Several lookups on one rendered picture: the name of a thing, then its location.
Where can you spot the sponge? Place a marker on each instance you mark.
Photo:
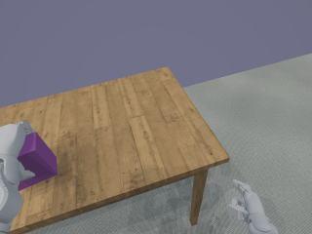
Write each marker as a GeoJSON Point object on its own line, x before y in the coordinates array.
{"type": "Point", "coordinates": [37, 157]}

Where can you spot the right robot forearm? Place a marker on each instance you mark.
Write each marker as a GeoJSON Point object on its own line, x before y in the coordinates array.
{"type": "Point", "coordinates": [260, 224]}

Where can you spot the robot right hand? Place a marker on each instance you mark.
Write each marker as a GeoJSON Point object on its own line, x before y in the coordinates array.
{"type": "Point", "coordinates": [242, 208]}

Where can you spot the robot left hand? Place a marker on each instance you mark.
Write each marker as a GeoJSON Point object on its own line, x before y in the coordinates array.
{"type": "Point", "coordinates": [12, 137]}

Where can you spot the left robot forearm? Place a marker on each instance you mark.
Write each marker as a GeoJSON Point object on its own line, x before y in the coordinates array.
{"type": "Point", "coordinates": [10, 197]}

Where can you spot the table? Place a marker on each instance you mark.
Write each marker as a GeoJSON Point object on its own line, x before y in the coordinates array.
{"type": "Point", "coordinates": [114, 140]}

